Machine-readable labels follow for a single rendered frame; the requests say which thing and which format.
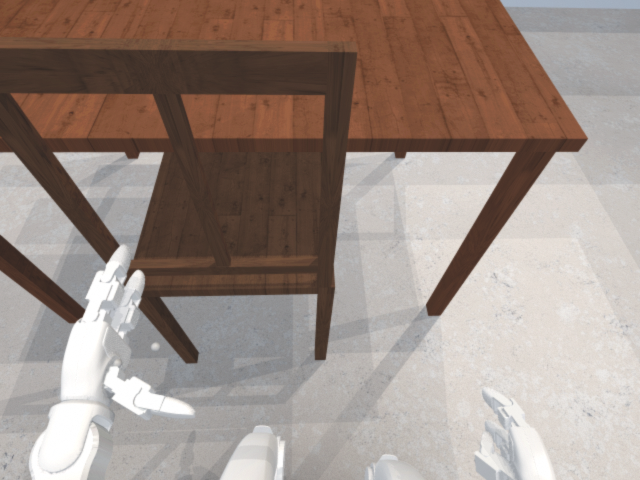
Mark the robot left forearm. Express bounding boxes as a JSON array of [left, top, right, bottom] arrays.
[[29, 400, 115, 480]]

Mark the right robot hand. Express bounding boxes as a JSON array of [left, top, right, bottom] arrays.
[[474, 387, 556, 480]]

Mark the left robot hand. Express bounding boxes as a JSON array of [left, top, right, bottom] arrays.
[[60, 244, 196, 421]]

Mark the robot right thigh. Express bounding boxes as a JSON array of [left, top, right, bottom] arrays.
[[364, 460, 425, 480]]

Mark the table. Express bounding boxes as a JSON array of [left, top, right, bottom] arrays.
[[0, 0, 588, 323]]

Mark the robot left shin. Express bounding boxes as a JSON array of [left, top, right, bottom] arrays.
[[253, 426, 273, 434]]

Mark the chair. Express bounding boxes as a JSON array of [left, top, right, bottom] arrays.
[[0, 37, 357, 364]]

